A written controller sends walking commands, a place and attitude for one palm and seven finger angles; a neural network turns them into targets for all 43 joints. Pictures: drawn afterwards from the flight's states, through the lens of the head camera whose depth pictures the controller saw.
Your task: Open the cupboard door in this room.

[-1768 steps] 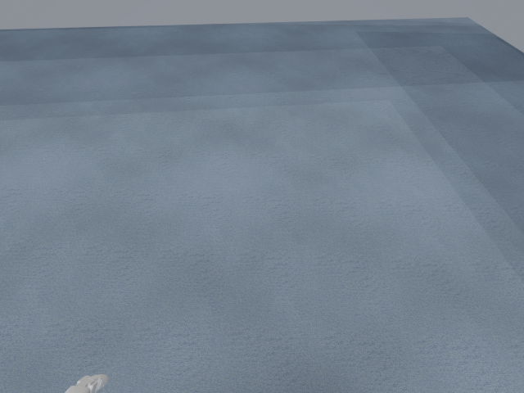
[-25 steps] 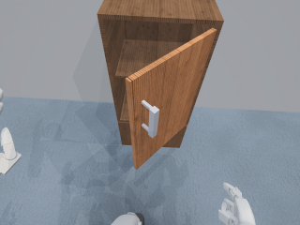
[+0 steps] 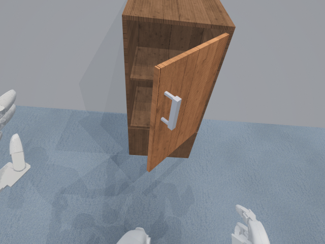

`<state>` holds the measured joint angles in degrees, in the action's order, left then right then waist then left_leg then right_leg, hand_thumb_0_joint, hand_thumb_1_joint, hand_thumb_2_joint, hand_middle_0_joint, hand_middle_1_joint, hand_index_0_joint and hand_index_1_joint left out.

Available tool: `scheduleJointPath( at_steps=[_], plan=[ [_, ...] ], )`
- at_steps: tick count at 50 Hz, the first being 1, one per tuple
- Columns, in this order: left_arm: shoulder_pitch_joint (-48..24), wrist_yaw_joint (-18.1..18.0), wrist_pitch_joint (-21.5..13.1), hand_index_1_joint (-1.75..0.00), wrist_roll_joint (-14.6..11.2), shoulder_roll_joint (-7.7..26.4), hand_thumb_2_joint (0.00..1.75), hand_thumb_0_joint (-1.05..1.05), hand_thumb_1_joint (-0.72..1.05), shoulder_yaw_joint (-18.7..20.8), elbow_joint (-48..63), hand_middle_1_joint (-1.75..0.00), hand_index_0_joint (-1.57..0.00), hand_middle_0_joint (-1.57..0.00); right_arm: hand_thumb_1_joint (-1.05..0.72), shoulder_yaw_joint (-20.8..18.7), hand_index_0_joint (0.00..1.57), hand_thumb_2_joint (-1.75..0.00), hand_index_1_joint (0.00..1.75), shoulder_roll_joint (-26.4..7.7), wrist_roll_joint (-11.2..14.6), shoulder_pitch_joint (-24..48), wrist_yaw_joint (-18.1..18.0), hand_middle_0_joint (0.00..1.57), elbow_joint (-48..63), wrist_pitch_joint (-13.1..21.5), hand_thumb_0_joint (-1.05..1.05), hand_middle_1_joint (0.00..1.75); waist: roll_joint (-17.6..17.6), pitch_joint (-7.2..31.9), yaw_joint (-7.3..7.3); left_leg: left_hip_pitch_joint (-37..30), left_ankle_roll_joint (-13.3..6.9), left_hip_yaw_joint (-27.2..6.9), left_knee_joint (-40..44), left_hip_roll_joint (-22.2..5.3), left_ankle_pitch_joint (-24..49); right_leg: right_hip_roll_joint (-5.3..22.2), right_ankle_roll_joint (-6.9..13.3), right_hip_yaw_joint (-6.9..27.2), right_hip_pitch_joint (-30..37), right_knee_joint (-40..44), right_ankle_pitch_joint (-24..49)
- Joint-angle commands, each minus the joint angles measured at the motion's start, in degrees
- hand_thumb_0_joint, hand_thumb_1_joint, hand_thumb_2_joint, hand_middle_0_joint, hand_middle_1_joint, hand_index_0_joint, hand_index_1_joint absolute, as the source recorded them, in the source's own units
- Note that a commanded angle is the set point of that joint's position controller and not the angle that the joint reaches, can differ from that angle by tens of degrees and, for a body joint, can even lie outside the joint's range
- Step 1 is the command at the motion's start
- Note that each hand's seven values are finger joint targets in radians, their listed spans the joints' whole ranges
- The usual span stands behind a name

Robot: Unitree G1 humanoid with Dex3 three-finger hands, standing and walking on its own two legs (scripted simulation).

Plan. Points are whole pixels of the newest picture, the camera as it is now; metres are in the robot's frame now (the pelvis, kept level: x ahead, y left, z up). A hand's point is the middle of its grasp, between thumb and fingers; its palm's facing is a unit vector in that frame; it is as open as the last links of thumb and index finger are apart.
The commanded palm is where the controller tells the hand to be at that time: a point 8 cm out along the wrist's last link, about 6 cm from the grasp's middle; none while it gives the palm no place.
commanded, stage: stop stepping back and stand still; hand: left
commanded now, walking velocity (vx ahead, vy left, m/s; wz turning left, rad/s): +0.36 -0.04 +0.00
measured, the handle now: (169, 110) +0.53 +0.05 +0.00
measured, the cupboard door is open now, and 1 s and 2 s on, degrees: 47 47 47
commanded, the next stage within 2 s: let the arm hang, fingers relaxed in 0.78 s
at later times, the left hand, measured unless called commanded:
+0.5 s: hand out of the picture +0.09 +0.31 +0.20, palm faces +0.47 -0.79 -0.39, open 7.4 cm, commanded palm +0.04 +0.33 +0.19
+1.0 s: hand (9, 242) +0.09 +0.30 +0.05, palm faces +0.29 -0.83 -0.47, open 7.4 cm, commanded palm none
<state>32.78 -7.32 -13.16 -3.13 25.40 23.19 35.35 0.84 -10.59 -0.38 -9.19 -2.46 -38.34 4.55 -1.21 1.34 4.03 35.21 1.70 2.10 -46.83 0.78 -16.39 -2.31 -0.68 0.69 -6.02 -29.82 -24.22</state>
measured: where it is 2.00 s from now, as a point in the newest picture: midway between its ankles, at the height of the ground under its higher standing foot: outside the picture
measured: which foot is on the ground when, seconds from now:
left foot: up 0.00-0.04, down 0.06-0.32, up 0.34-0.56, down 0.58-0.80, up 0.82-1.00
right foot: down 0.00-0.06, up 0.08-0.32, down 0.34-1.00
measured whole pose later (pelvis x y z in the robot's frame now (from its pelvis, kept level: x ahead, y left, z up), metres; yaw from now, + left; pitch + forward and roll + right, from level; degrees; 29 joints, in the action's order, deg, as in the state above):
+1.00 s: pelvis -0.12 +0.04 +0.01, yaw +4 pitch +0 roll +1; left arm 17.5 -3.3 -0.9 1.3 15.8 13.1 -5.7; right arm -1.5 -14.8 -0.2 -13.2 0.8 -43.3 -0.7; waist 5.5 0.5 -1.6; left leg 25.4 -0.4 5.9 -53.0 -2.8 -26.7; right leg 2.9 4.7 -11.2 -19.2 -35.6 -17.0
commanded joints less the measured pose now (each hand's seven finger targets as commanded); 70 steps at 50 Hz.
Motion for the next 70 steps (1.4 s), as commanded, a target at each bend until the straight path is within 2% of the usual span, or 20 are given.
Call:
scheduleJointPath(
  at_steps=[1, 3, 4, 8, 13, 16, 19, 26, 29, 30, 37, 39, 41, 43, 44, 47, 51, 55, 61, 70],
  plan=[
    [-13.12, -1.50, 0.84, -0.30, -0.19, 9.50, 0.90, 0.00, 0.90, 6.85, 5.36, -0.30, -0.20, -0.20, -0.90, -2.62, 0.20, -0.90, 0.30, -8.74, 0.89, 3.25, -3.63, 0.20, 9.40, 3.88, 0.00, 0.30, 5.39, -0.23, -6.36, -28.93, -2.27, -5.72, 18.65, -2.80, 11.54, 7.53, 2.55, -0.02, -18.97, -4.53, 19.70],
    [-17.19, -1.99, 0.08, -0.30, 0.25, 9.45, 0.90, 0.00, 0.90, 5.78, 5.86, -0.30, -0.20, -0.20, -0.90, -2.00, 0.20, -0.90, 0.30, -8.73, -0.16, 2.61, -3.45, 0.20, 9.47, 6.82, 0.00, 0.30, 25.30, -1.12, -5.06, -23.71, -5.59, -26.81, 35.64, -16.52, 4.72, 0.30, 0.48, 1.68, -18.58, -21.09, -10.17],
    [-20.38, -2.60, -0.83, -0.30, 1.02, 10.17, 0.90, 0.00, 0.90, 6.08, 4.99, -0.30, -0.20, -0.20, -0.90, -1.80, 0.20, -0.90, 0.30, -8.43, -0.09, 1.78, -3.08, 0.20, 8.88, 7.83, 0.00, 0.30, 18.54, -2.71, -5.26, -17.31, -7.60, -29.90, 40.10, -17.91, -13.59, -0.21, 0.58, 4.50, -15.14, -23.50, -9.04],
    [-4.33, -2.33, -0.02, -0.30, 0.26, 10.01, 0.90, 0.00, 0.90, 7.93, 10.28, -0.30, -0.20, -0.20, -0.90, -2.45, 0.20, -0.90, 0.30, -7.61, -0.85, 3.53, -1.27, 0.20, 11.10, 7.50, 0.00, 0.30, 10.53, 6.32, -2.87, -15.19, 4.47, -20.82, 47.72, -13.42, -25.47, -3.18, 1.61, -1.42, -4.91, -21.89, -2.76],
    [8.61, -2.66, 1.54, -0.30, 0.44, 10.18, 0.90, 0.00, 0.90, 8.83, 14.95, -0.30, -0.20, -0.20, -0.90, -3.18, 0.20, -0.90, 0.30, -6.85, -1.47, 3.60, -0.51, 0.20, 13.09, 5.50, 0.00, 0.30, 15.83, 6.06, -2.09, -6.42, 1.80, -4.97, 42.00, -8.10, -20.03, -5.34, 3.87, -10.20, 9.53, -7.00, -7.50],
    [2.29, -2.06, 3.13, -0.30, 0.45, 11.74, 0.90, 0.00, 0.90, 9.63, 13.50, -0.30, -0.20, -0.20, -0.90, -4.29, 0.20, -0.90, 0.30, -6.72, 0.61, 1.41, -1.74, 0.20, 10.70, 3.10, 0.00, 0.30, -15.87, 1.79, -2.93, -6.81, 1.46, 0.81, -16.62, 1.01, -9.08, 17.71, 13.41, 13.02, -12.63, 18.00, -5.74],
    [-13.74, -1.72, 0.87, -0.30, -1.04, 18.99, 0.90, 0.00, 0.90, 16.00, 7.16, -0.30, -0.20, -0.20, -0.90, -2.66, 0.20, -0.90, 0.30, -7.00, -1.27, 2.24, -1.32, 0.20, 8.85, 2.67, 0.00, 0.30, -10.89, -1.64, -8.63, -9.66, 0.78, -7.19, -31.88, -7.99, -1.11, 25.60, 13.84, 17.54, -37.44, 21.88, -17.65],
    [-11.51, -2.99, -0.12, -0.30, 1.69, 6.22, 0.90, 0.00, 0.90, 2.42, 2.94, -0.30, -0.20, -0.20, -0.90, -2.26, 0.20, -0.90, 0.30, -7.27, -0.75, 1.09, -4.64, 0.20, 8.31, 5.84, 0.00, 0.30, 3.53, -3.04, -5.62, -21.06, -3.51, 5.68, 18.53, -2.04, -7.10, 12.84, 8.60, 3.84, -14.63, 8.26, -10.54],
    [-14.07, -2.88, -2.83, -0.30, 2.20, 8.87, 0.90, 0.00, 0.90, 4.38, 12.55, -0.30, -0.20, -0.20, -0.90, -2.74, 0.20, -0.90, 0.30, -8.66, -0.64, -0.10, -3.48, 0.20, 10.74, 7.23, 0.00, 0.30, 21.19, -3.25, -5.63, -31.25, -11.66, -27.40, 32.45, -21.51, 1.09, 1.79, 1.03, -5.68, -29.79, -22.87, -7.43],
    [-13.71, -2.80, -3.82, -0.30, 2.37, 12.24, 0.90, 0.00, 0.90, 7.82, 14.05, -0.30, -0.20, -0.20, -0.90, -3.46, 0.20, -0.90, 0.30, -9.02, -0.59, 0.59, -2.93, 0.20, 10.93, 7.48, 0.00, 0.30, 12.81, -3.41, -4.97, -30.35, -12.87, -27.22, 32.90, -22.81, 8.83, 2.75, 0.96, -3.46, -30.89, -25.39, -5.08],
    [3.10, -2.66, -1.85, -0.30, 0.66, 9.98, 0.90, 0.00, 0.90, 11.68, 7.14, -0.30, -0.20, -0.20, -0.90, -3.80, 0.20, -0.90, 0.30, -8.30, -0.02, -0.02, -0.94, 0.20, 10.76, 6.01, 0.00, 0.30, 16.74, 0.87, -3.96, -10.86, -6.68, -2.81, 23.23, -12.76, -2.22, 0.47, 0.55, -9.31, -0.15, -4.37, 5.70],
    [2.83, -2.90, -0.92, -0.30, 0.72, 10.50, 0.90, 0.00, 0.90, 11.84, 1.62, -0.30, -0.20, -0.20, -0.90, -3.93, 0.20, -0.90, 0.30, -7.35, 0.41, 0.20, -1.18, 0.20, 10.97, 4.74, 0.00, 0.30, 1.87, 0.63, -3.70, -2.32, -4.27, 0.01, 10.04, -8.10, -12.92, 4.73, 3.38, 0.67, 6.11, 3.84, 0.38],
    [-1.25, -3.20, 0.05, -0.30, 0.11, 11.72, 0.90, 0.00, 0.90, 12.14, -0.26, -0.30, -0.20, -0.20, -0.90, -4.40, 0.20, -0.90, 0.30, -7.58, 0.80, 1.52, -1.67, 0.20, 11.16, 4.30, 0.00, 0.30, -15.24, -0.15, -3.89, 1.57, -2.27, -1.62, -16.04, -1.85, -15.09, 22.81, 11.24, 28.42, -1.94, 18.77, -3.94],
    [-2.41, -2.72, -0.39, -0.30, 0.72, 9.43, 0.90, 0.00, 0.90, 10.58, -4.60, -0.30, -0.20, -0.20, -0.90, -4.31, 0.20, -0.90, 0.30, -7.81, 0.66, -0.10, -1.13, 0.20, 8.27, 4.11, 0.00, 0.30, -7.66, 0.28, -5.48, -2.27, -1.79, -4.24, -19.58, -4.15, -8.56, 20.77, 9.61, 23.00, -7.12, 18.22, -3.57],
    [-9.58, 3.87, 9.60, -0.30, 6.80, -5.91, 0.90, 0.00, 0.90, -12.79, -36.70, -0.30, -0.20, -0.20, -0.90, -5.54, 0.20, -0.90, 0.30, -10.90, -0.31, -1.23, 4.25, 0.20, -0.86, 2.37, 0.00, 0.30, 1.12, -2.37, -7.58, 2.22, -2.01, -2.11, -21.86, -10.12, -13.44, 25.23, 10.63, 3.51, -10.60, 7.75, 15.82],
    [-13.27, 5.85, 13.84, -0.30, 5.00, -8.58, 0.90, 0.00, 0.90, -15.75, -41.19, -0.30, -0.20, -0.20, -0.90, -2.78, 0.20, -0.90, 0.30, -4.54, 0.27, -5.89, 3.68, 0.20, 0.09, -4.12, 0.00, 0.30, -11.14, 0.02, -7.47, -11.12, -1.88, 2.24, -6.30, -5.69, -10.54, 15.81, 10.11, -3.93, -14.83, 5.90, 17.54],
    [-13.53, 6.51, 13.68, -0.30, 5.02, -6.99, 0.90, 0.00, 0.90, -17.37, -56.08, -0.30, -0.20, -0.20, -0.90, -2.92, 0.20, -0.90, 0.30, -5.20, -1.92, -5.17, 3.15, 0.20, -0.92, -5.97, 0.00, 0.30, -14.94, -1.32, -5.45, -17.01, -2.64, 3.63, 9.28, -1.59, -6.75, 15.18, 7.62, -2.33, -10.32, 4.47, 22.59],
    [-15.48, 6.45, 13.14, -0.30, 4.21, -7.87, 0.90, 0.00, 0.90, -19.27, -67.61, -0.30, -0.20, -0.20, -0.90, -1.98, 0.20, -0.90, 0.30, -8.29, -2.45, -4.07, 2.08, 0.20, -5.03, -5.04, 0.00, 0.30, 3.88, 0.58, -3.88, -19.56, -5.92, -6.21, 18.92, -9.99, 16.70, 9.90, 0.29, -1.93, -6.60, 2.10, 20.65],
    [-15.91, 5.74, 12.08, -0.30, 3.88, -9.04, 0.90, 0.00, 0.90, -19.06, -82.32, -0.30, -0.20, -0.20, -0.90, -1.61, 0.20, -0.90, 0.30, -3.44, -1.69, -6.11, 0.93, 0.20, -12.53, -5.09, 0.00, 0.30, 14.65, 3.51, -4.44, -22.05, -2.80, -1.27, 21.55, -7.19, 9.01, 11.47, 2.42, -1.00, -0.11, 8.43, 22.37],
    [-18.39, 5.60, 12.30, -0.30, 3.57, -10.03, 0.90, 0.00, 0.90, -20.83, -93.33, -0.30, -0.20, -0.20, -0.90, -1.55, 0.20, -0.90, 0.30, -3.27, -1.35, -10.05, 0.77, 0.20, -20.39, -5.58, 0.00, 0.30, -0.29, -5.58, -4.71, -22.91, -2.92, -1.04, 27.48, -7.58, 5.37, 10.77, 3.24, -2.14, -3.74, 14.47, 11.57]
  ],
)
